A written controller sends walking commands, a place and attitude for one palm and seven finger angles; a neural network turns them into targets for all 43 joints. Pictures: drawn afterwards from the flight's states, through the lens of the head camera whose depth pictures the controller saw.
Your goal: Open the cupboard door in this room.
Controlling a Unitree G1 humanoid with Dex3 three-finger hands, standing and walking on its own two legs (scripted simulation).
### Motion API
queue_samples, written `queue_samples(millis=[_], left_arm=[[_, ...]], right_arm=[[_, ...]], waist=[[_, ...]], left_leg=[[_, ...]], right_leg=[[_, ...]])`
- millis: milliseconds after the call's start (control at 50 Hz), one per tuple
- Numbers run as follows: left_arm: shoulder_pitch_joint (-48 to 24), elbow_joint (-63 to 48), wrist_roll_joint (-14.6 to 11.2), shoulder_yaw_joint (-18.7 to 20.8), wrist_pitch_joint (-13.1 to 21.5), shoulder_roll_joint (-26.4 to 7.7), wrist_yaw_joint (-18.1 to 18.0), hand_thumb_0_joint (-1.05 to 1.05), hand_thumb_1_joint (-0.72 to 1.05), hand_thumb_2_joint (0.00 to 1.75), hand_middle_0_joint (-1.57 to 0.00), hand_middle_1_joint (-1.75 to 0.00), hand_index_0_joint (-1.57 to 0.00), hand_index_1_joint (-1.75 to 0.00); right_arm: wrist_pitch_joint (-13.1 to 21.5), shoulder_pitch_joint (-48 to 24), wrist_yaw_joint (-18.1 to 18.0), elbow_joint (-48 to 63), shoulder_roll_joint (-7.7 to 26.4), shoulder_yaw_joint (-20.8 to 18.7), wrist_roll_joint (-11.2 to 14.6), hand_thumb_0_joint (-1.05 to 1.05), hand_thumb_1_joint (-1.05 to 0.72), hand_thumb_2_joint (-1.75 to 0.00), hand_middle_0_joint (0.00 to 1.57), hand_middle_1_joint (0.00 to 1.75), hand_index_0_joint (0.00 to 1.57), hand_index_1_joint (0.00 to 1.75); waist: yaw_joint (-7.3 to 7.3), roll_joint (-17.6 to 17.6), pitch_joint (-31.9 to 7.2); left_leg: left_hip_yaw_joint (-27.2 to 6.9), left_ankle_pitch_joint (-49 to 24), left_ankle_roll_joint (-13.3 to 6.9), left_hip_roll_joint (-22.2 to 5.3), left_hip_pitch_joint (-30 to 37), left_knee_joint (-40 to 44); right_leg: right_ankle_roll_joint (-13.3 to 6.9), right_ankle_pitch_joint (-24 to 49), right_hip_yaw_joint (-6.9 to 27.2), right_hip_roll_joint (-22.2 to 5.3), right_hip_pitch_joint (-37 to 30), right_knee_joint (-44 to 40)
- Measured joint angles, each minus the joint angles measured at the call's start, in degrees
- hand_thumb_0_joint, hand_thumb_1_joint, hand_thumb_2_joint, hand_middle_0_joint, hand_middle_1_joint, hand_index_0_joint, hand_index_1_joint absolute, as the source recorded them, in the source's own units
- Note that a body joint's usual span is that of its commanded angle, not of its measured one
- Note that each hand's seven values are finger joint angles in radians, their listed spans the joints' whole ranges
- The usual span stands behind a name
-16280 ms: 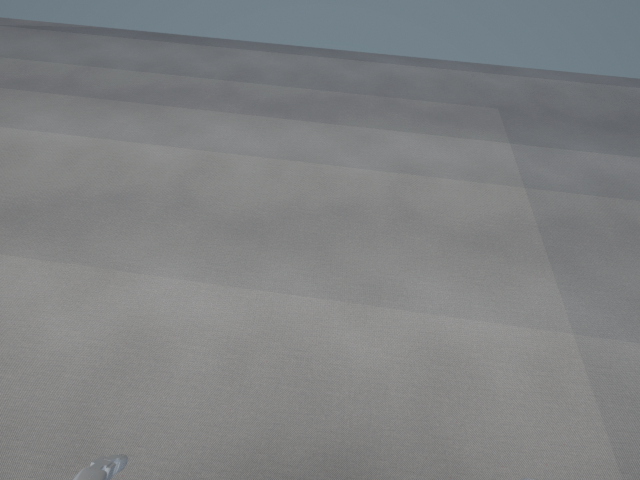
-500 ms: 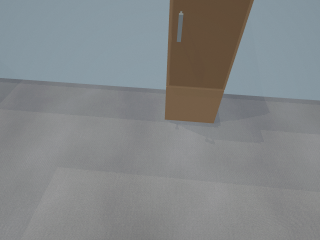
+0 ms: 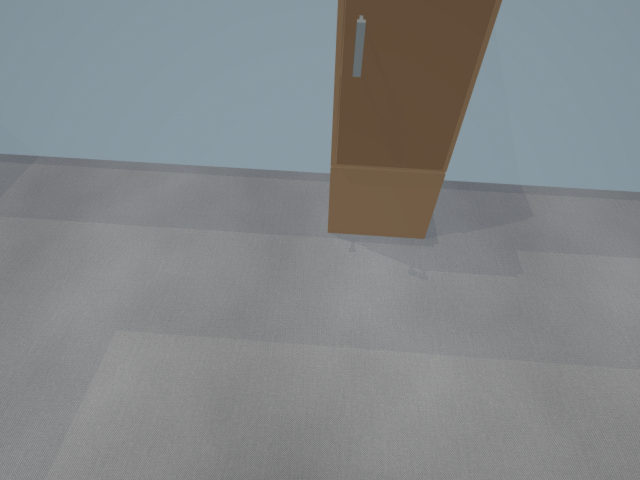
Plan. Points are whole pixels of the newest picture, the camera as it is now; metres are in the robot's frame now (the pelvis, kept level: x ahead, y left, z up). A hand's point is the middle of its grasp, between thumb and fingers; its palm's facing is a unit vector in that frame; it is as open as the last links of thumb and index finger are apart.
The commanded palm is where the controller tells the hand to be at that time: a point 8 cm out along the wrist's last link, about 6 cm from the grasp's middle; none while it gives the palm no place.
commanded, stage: walk to a spot facing it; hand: left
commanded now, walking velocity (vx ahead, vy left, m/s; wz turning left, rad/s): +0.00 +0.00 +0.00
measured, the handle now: (358, 46) +1.17 -0.04 +0.04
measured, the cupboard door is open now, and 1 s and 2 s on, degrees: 0 0 0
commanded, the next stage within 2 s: turn to face it in 1.74 s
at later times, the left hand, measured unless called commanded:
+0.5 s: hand out of the picture +0.06 +0.17 -0.18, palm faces -0.10 -0.95 -0.28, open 7.4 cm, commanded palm none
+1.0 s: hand (223, 470) +0.17 +0.16 -0.19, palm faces -0.31 -0.93 -0.18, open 7.4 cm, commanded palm none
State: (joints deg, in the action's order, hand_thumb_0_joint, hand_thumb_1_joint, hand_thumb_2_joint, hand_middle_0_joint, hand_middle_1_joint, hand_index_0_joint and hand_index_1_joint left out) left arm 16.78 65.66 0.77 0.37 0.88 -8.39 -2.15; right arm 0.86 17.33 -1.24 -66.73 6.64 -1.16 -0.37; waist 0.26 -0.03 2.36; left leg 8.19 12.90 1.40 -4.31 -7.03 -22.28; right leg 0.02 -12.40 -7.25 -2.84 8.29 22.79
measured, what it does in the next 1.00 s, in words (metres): walks ahead, turning right: left foot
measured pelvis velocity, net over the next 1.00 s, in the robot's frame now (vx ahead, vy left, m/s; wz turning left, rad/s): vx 0.20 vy -0.04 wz -0.46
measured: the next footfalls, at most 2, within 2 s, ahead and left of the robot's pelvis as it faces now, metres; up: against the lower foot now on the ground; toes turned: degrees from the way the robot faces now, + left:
left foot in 1.00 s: +0.36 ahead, +0.00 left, +0.00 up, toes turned -20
right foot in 1.64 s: +0.31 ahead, -0.22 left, +0.00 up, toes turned -57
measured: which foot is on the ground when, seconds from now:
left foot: down 0.00-0.46, up 0.48-0.98, down 1.00-1.00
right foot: down 0.00-1.00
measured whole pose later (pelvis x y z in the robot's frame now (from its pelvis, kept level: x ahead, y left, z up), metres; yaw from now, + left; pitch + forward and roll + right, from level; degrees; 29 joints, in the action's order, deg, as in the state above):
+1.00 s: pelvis +0.20 -0.04 -0.02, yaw -26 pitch +1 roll -1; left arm 27.1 62.1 1.3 2.3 2.5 -8.8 -0.8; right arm 1.8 0.2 1.2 -51.8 10.1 -1.9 -1.0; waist -4.8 -0.8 5.0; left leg 5.2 10.0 1.9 -2.9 -26.2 -34.6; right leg -0.6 -27.2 7.1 1.7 -0.8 27.0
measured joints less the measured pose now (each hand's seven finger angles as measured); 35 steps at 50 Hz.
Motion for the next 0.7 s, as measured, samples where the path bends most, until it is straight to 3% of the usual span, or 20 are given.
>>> queue_samples(millis=[160,280,380,460,480,520,580,700], left_arm=[[-0.76,-0.92,0.13,0.51,-0.74,-0.47,0.10,0.00,0.90,0.90,-0.20,-0.30,-0.20,-0.29],[-1.48,-3.10,0.63,2.11,-3.18,-0.86,1.29,0.00,0.90,0.90,-0.20,-0.30,-0.20,-0.29],[-1.28,-5.08,1.16,3.69,-4.61,-1.13,2.46,0.00,0.90,0.90,-0.20,-0.30,-0.20,-0.29],[-0.14,-7.10,1.12,3.98,-2.95,-1.11,3.22,0.01,0.90,0.90,-0.20,-0.30,-0.20,-0.29],[-0.05,-7.37,1.23,4.00,-1.97,-1.21,3.07,0.00,0.90,0.90,-0.20,-0.30,-0.20,-0.29],[0.15,-7.73,0.77,3.68,-0.50,-1.24,2.29,0.00,0.90,0.90,-0.20,-0.30,-0.20,-0.29],[2.02,-7.74,0.42,3.43,0.84,-1.01,1.63,0.00,0.90,0.90,-0.20,-0.30,-0.20,-0.29],[6.47,-5.71,0.45,1.93,1.90,0.60,2.24,0.00,0.90,0.90,-0.20,-0.30,-0.20,-0.29]], right_arm=[[-0.26,-0.73,-0.22,0.63,0.86,-0.62,-0.06,0.00,-0.91,-0.90,0.20,0.30,0.20,0.30],[-1.44,-3.14,-0.40,3.66,1.06,-2.00,-0.34,0.00,-0.91,-0.90,0.20,0.30,0.20,0.30],[-1.21,-4.11,-0.10,5.45,2.13,-3.07,-0.96,0.00,-0.91,-0.90,0.20,0.30,0.20,0.30],[-1.38,-3.70,0.50,6.11,3.99,-3.56,-1.24,0.01,-0.91,-0.90,0.20,0.30,0.20,0.30],[-1.72,-3.69,0.65,6.26,4.37,-3.61,-1.08,0.01,-0.91,-0.90,0.20,0.30,0.20,0.30],[-2.82,-4.46,1.02,6.55,4.91,-3.47,-1.01,0.01,-0.91,-0.90,0.20,0.30,0.20,0.30],[-2.97,-7.27,1.73,7.66,5.07,-3.34,-1.13,0.01,-0.91,-0.90,0.20,0.30,0.20,0.30],[-0.93,-12.81,2.42,12.02,5.72,-3.36,-1.27,0.01,-0.91,-0.90,0.19,0.30,0.20,0.30]], waist=[[-0.41,-0.50,0.25],[-0.67,-1.12,1.94],[-0.75,0.24,2.22],[-0.91,3.10,0.61],[-1.19,3.83,0.35],[-1.93,4.14,0.39],[-3.14,2.44,0.85],[-3.22,0.75,1.39]], left_leg=[[1.22,0.66,-0.59,0.11,-1.05,-1.46],[4.46,3.39,-0.96,-0.74,-4.35,-6.73],[7.67,5.41,-0.30,-2.40,-4.22,-8.95],[8.88,8.98,1.44,-5.41,-4.82,-13.76],[7.46,13.10,1.51,-6.27,-6.62,-18.51],[1.52,17.32,1.60,-4.86,-11.80,-30.60],[-2.18,11.83,1.63,-2.46,-18.42,-42.45],[-5.27,1.51,3.10,-2.02,-26.63,-43.54]], right_leg=[[0.52,0.11,1.30,-0.27,1.56,1.21],[0.30,-2.52,4.55,-0.13,7.83,9.17],[0.23,-12.72,2.65,-0.48,13.31,24.82],[0.00,-10.17,-0.10,-0.12,9.25,16.25],[-1.39,-8.99,-0.52,0.66,9.23,16.18],[-3.43,-10.07,-0.65,1.75,8.81,16.94],[-4.07,-8.57,1.44,2.80,5.70,11.76],[-4.23,-4.48,6.32,4.22,-0.86,0.58]])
